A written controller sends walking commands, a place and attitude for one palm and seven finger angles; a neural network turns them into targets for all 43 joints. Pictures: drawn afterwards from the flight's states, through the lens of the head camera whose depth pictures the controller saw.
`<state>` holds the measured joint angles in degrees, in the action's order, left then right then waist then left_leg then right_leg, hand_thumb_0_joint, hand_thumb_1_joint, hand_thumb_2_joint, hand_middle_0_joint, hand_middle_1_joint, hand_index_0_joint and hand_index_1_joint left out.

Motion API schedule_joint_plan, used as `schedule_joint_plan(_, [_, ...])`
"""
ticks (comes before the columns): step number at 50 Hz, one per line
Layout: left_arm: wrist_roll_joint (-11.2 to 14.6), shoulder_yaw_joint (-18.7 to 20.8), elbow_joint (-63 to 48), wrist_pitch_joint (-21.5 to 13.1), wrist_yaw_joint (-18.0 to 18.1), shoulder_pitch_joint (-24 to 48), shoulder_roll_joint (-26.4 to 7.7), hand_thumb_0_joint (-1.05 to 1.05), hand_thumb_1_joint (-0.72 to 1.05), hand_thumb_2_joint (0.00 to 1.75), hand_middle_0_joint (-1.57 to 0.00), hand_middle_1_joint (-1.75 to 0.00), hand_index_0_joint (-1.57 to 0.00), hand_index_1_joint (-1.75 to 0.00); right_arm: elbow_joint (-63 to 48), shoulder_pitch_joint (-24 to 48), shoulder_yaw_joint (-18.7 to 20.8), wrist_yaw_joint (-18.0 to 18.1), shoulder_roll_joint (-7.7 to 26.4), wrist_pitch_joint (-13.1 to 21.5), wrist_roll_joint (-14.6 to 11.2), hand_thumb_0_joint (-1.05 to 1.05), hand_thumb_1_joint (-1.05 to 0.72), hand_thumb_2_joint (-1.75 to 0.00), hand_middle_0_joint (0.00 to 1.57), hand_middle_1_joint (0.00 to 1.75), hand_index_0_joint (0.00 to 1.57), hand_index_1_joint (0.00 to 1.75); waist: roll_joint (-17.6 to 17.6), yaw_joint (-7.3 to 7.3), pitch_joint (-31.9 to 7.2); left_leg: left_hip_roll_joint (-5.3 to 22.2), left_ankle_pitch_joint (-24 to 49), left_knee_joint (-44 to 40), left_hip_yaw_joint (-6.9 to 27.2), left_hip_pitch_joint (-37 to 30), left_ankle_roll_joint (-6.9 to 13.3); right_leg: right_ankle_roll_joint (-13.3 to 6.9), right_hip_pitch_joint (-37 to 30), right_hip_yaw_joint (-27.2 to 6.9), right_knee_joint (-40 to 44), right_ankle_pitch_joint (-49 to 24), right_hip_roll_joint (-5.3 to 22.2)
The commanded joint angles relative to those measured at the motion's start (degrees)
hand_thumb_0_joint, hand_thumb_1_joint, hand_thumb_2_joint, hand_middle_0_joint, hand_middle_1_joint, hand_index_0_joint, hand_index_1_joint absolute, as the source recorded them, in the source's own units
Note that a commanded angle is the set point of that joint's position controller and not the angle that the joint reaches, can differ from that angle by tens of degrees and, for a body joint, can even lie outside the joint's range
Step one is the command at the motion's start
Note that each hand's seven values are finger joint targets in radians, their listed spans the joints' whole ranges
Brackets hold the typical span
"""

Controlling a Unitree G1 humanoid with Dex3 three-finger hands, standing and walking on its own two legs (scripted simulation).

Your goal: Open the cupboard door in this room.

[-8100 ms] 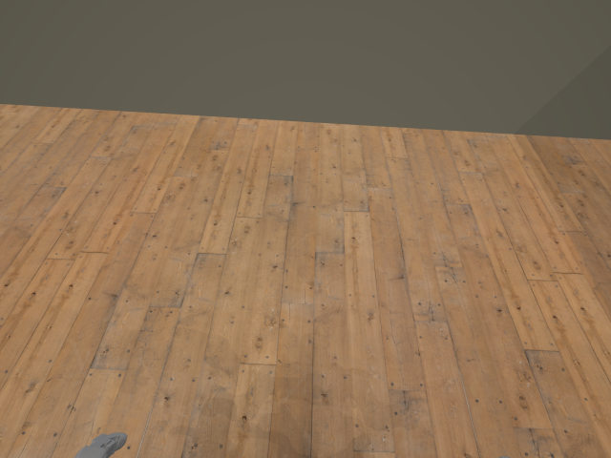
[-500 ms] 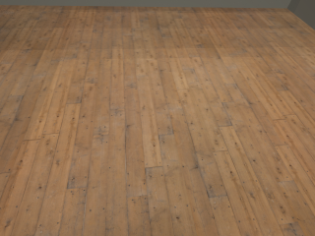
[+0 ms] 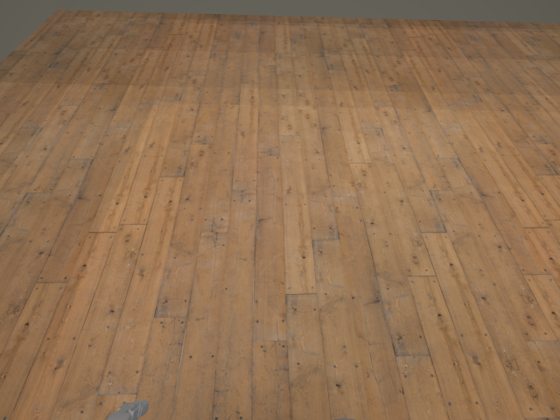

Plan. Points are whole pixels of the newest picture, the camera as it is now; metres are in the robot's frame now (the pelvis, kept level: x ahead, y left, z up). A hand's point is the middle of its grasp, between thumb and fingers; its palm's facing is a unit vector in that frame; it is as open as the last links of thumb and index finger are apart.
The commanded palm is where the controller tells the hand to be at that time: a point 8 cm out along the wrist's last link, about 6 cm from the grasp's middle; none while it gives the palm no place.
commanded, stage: turn or walk to find it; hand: left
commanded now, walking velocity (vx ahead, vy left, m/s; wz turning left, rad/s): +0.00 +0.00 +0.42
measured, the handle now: out of the picture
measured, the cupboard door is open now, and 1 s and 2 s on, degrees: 0 0 0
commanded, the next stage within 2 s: none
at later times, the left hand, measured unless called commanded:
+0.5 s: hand out of the picture -0.04 +0.14 -0.16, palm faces +0.28 -0.92 -0.27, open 7.3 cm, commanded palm none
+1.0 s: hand out of the picture -0.11 +0.20 -0.16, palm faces +0.46 -0.85 -0.25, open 7.4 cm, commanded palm none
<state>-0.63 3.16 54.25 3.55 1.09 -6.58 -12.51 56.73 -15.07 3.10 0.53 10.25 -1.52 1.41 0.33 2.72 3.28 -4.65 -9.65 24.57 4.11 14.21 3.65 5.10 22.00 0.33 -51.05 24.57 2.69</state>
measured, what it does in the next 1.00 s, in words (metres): steps on the spot, turning left: right foot, then left foot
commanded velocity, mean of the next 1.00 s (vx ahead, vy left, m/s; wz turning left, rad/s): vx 0.00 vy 0.00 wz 0.42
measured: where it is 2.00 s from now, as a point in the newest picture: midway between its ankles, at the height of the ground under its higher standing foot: outside the picture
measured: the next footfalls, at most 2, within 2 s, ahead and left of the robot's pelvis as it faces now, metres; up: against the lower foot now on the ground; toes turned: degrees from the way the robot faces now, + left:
right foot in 0.14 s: +0.02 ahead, -0.14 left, +0.00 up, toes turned +2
left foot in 0.66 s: -0.09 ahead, +0.09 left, +0.00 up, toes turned +23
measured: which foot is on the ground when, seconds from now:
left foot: down 0.00-0.14, up 0.16-0.64, down 0.66-1.00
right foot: up 0.00-0.12, down 0.14-0.66, up 0.68-1.00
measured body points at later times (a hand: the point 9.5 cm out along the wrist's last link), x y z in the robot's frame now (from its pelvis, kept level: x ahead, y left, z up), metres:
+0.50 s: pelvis -0.04 -0.05 +0.00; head -0.02 -0.08 +0.45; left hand -0.06 +0.19 -0.14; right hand +0.05 -0.30 -0.16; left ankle -0.12 +0.11 -0.67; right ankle -0.02 -0.14 -0.74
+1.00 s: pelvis -0.09 -0.03 +0.00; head -0.08 -0.01 +0.45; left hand -0.13 +0.24 -0.14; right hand +0.08 -0.21 -0.14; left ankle -0.12 +0.08 -0.74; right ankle -0.03 -0.16 -0.68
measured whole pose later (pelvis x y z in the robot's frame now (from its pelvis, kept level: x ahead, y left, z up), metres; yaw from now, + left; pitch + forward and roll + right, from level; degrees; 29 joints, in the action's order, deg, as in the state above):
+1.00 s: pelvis -0.09 -0.03 +0.00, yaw +26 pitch -2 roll +0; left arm -0.7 3.1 54.9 3.4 0.7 -9.6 -13.7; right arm 55.0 -10.3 2.3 0.1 10.4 -1.1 1.1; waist -0.8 0.1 3.6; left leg -2.2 -12.8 26.1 2.0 11.6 1.8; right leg 5.5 23.9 1.3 -55.3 24.2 4.6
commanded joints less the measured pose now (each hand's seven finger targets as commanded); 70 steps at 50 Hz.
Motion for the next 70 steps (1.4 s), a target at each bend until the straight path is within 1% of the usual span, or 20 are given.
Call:
schedule_joint_plan(1, [0.32,0.86,-4.90,-1.80,0.42,-0.73,-3.67,0.00,0.90,0.90,-0.20,-0.30,-0.20,-0.30,-3.74,-1.25,2.82,0.59,11.76,0.44,0.30,0.00,-0.90,-0.90,0.20,0.30,0.20,0.30,7.24,-1.03,-5.90,16.00,12.58,-5.99,20.40,-4.08,6.22,-1.63,-1.88,-0.38,9.26,0.36,-1.14])
schedule_joint_plan(5, [0.41,1.35,-3.59,-2.82,0.89,-6.66,-5.56,0.00,0.90,0.90,-0.20,-0.30,-0.20,-0.30,-4.23,-0.04,2.98,0.09,10.23,0.20,-0.47,0.00,-0.90,-0.90,0.20,0.30,0.20,0.30,4.52,-3.83,-7.99,10.59,5.96,-0.90,17.50,5.61,1.05,-2.91,-18.52,-0.46,30.06,-12.30,-0.03])
schedule_joint_plan(7, [-0.78,2.78,-4.17,-3.43,1.46,-8.07,-13.01,0.00,0.90,0.90,-0.20,-0.30,-0.20,-0.30,-6.30,-0.06,2.28,-0.22,5.53,0.22,-0.75,0.00,-0.90,-0.90,0.20,0.30,0.20,0.30,-16.83,-5.09,-5.94,-1.02,-19.89,20.25,1.11,22.95,-5.52,-11.95,-24.64,-22.27,37.30,-10.18,22.78])
schedule_joint_plan(8, [-0.27,2.24,-5.29,-3.05,1.55,-6.11,-12.40,0.00,0.90,0.90,-0.20,-0.30,-0.20,-0.30,-5.91,1.02,3.24,-0.17,8.60,-0.40,-0.05,0.00,-0.90,-0.90,0.20,0.30,0.20,0.30,-10.45,-4.65,-4.26,1.32,-21.96,30.98,2.29,19.48,-5.21,-14.85,-14.21,-20.19,37.85,-11.29,25.09])
schedule_joint_plan(11, [-0.01,1.25,-6.76,-3.52,1.38,2.00,-7.42,0.00,0.90,0.90,-0.20,-0.30,-0.20,-0.30,-2.56,-2.53,3.43,-1.06,7.67,-2.23,0.28,0.00,-0.90,-0.90,0.20,0.30,0.20,0.30,-6.23,0.14,2.37,4.16,-12.89,43.39,1.41,17.02,-5.84,-11.45,-4.47,-9.23,38.34,-7.57,15.67])
schedule_joint_plan(13, [-0.01,0.90,-6.16,-4.23,1.09,0.38,-6.09,0.00,0.90,0.90,-0.20,-0.30,-0.20,-0.30,-1.80,-4.46,3.15,-1.32,6.45,-2.30,0.17,0.00,-0.90,-0.90,0.20,0.30,0.20,0.30,-6.51,0.34,1.63,4.33,-8.97,45.74,-0.10,17.58,-6.86,-10.28,-7.04,-3.38,36.47,-14.09,12.92])
schedule_joint_plan(27, [-1.29,2.41,-1.13,-3.82,0.72,-11.62,-10.58,0.00,0.90,0.90,-0.20,-0.30,-0.20,-0.30,-4.55,6.97,1.14,-1.01,5.85,-0.97,-0.95,0.00,-0.90,-0.90,0.20,0.30,0.20,0.30,-12.33,-6.07,-3.94,6.01,-17.87,19.70,-6.88,9.49,-7.42,-14.08,-18.30,-0.57,28.62,-33.88,17.70])
schedule_joint_plan(31, [-0.57,2.54,-0.82,-3.26,0.59,-9.02,-10.77,0.00,0.90,0.90,-0.20,-0.30,-0.20,-0.30,-3.34,1.62,1.08,-0.83,7.05,0.23,-1.07,0.00,-0.90,-0.90,0.20,0.30,0.20,0.30,-9.30,-2.18,-7.63,5.63,-3.14,-0.41,-8.26,-4.34,-5.97,-8.92,-13.59,4.83,19.76,-31.66,15.88])
schedule_joint_plan(32, [-0.04,2.14,-1.37,-2.82,0.45,-9.45,-8.83,0.00,0.90,0.90,-0.20,-0.30,-0.20,-0.30,-3.01,0.02,1.71,-0.80,10.35,0.85,-0.84,0.00,-0.90,-0.90,0.20,0.30,0.20,0.30,-0.68,-1.10,-9.06,10.59,4.34,-5.03,-2.59,-12.69,-4.28,-5.60,-6.01,8.17,11.69,-22.90,12.55])
schedule_joint_plan(33, [0.18,1.24,-3.29,-2.48,0.09,-9.25,-4.92,0.00,0.90,0.90,-0.20,-0.30,-0.20,-0.30,-3.35,-0.91,3.03,-0.51,15.74,1.07,-0.41,0.00,-0.90,-0.90,0.20,0.30,0.20,0.30,16.42,-0.39,-7.57,24.93,22.62,-6.06,15.13,-18.19,1.38,-1.31,10.00,9.97,0.67,5.63,5.13])
schedule_joint_plan(34, [-0.34,0.61,-4.22,-1.73,0.36,-5.95,-5.28,0.00,0.90,0.90,-0.20,-0.30,-0.20,-0.30,-2.78,-2.56,3.30,-0.25,17.71,0.31,-0.46,0.00,-0.90,-0.90,0.20,0.30,0.20,0.30,13.89,0.97,-7.12,28.53,27.51,-5.58,15.10,-12.73,6.34,-1.48,8.77,5.15,-5.95,11.94,4.36])
schedule_joint_plan(41, [-0.28,1.20,-1.51,-1.65,-0.50,-6.03,-6.07,0.00,0.90,0.90,-0.20,-0.30,-0.20,-0.30,-4.51,4.62,1.52,0.84,12.53,1.31,-0.52,0.00,-0.90,-0.90,0.20,0.30,0.20,0.30,7.41,-2.45,-3.53,17.61,26.83,-4.87,5.62,-9.58,4.46,-0.10,8.71,1.43,-12.37,-1.63,3.41])
schedule_joint_plan(50, [0.10,0.69,-4.71,-1.69,0.08,-1.04,-4.71,0.00,0.90,0.90,-0.20,-0.30,-0.20,-0.30,-4.63,1.91,2.51,0.42,12.73,0.59,0.08,0.00,-0.90,-0.90,0.20,0.30,0.20,0.30,8.29,-0.86,-2.59,17.97,18.43,-4.85,13.73,-5.21,6.39,-0.30,2.59,1.03,2.39,1.66,1.33])
schedule_joint_plan(55, [0.33,1.12,-3.66,-2.91,0.27,-7.27,-5.35,0.00,0.90,0.90,-0.20,-0.30,-0.20,-0.30,-5.47,3.74,2.89,0.07,12.01,0.18,-0.29,0.00,-0.90,-0.90,0.20,0.30,0.20,0.30,6.56,-4.18,-5.25,13.46,12.27,0.94,14.07,4.42,2.69,-1.43,-14.45,2.46,24.17,-11.53,-0.45])
schedule_joint_plan(56, [-0.04,1.60,-3.42,-3.54,0.51,-9.64,-7.62,0.00,0.90,0.90,-0.20,-0.30,-0.20,-0.30,-5.86,3.20,2.66,-0.15,9.83,0.28,-0.69,0.00,-0.90,-0.90,0.20,0.30,0.20,0.30,0.86,-5.08,-7.34,9.94,3.94,5.64,11.25,9.98,-0.26,-2.54,-22.01,-1.99,30.78,-13.99,4.60])
schedule_joint_plan(57, [-0.95,2.73,-3.41,-4.01,1.05,-10.47,-12.99,0.00,0.90,0.90,-0.20,-0.30,-0.20,-0.30,-7.04,2.21,1.93,-0.42,5.71,0.31,-1.03,0.00,-0.90,-0.90,0.20,0.30,0.20,0.30,-15.34,-5.38,-7.31,1.76,-15.22,18.48,1.20,20.37,-4.61,-7.82,-27.16,-16.86,34.35,-15.06,19.45])
schedule_joint_plan(58, [-0.58,2.61,-4.61,-3.61,1.07,-9.89,-14.30,0.00,0.90,0.90,-0.20,-0.30,-0.20,-0.30,-7.70,4.00,2.72,-0.21,7.94,-0.26,-0.53,0.00,-0.90,-0.90,0.20,0.30,0.20,0.30,-15.81,-6.12,-5.73,1.84,-24.12,30.42,0.75,19.13,-5.11,-12.96,-17.42,-19.98,36.02,-17.13,25.92])
schedule_joint_plan(60, [-0.23,2.40,-6.25,-3.35,1.36,-2.65,-10.54,0.00,0.90,0.90,-0.20,-0.30,-0.20,-0.30,-5.42,2.04,3.40,-0.73,9.10,-1.81,-0.02,0.00,-0.90,-0.90,0.20,0.30,0.20,0.30,-11.93,-2.91,-1.15,4.32,-17.90,41.83,2.77,17.41,-4.88,-12.33,-6.89,-14.65,39.64,-2.25,21.07])
schedule_joint_plan(63, [-0.16,0.99,-6.88,-4.01,0.82,0.44,-6.97,0.00,0.90,0.90,-0.20,-0.30,-0.20,-0.30,-2.32,-2.65,3.07,-1.42,7.39,-2.27,0.21,0.00,-0.90,-0.90,0.20,0.30,0.20,0.30,-7.86,-0.39,0.53,5.12,-9.53,47.32,-0.37,17.09,-6.50,-9.35,-6.68,-2.66,37.06,-9.34,14.34])
schedule_joint_plan(70, [-0.45,1.22,-3.97,-4.24,1.05,-6.73,-7.17,0.00,0.90,0.90,-0.20,-0.30,-0.20,-0.30,-2.32,0.61,2.73,-1.42,7.35,-2.41,0.02,0.00,-0.90,-0.90,0.20,0.30,0.20,0.30,-8.81,-3.60,-0.19,7.36,-9.84,41.71,-1.79,17.63,-8.27,-10.93,-12.63,-1.61,36.88,-10.28,16.53])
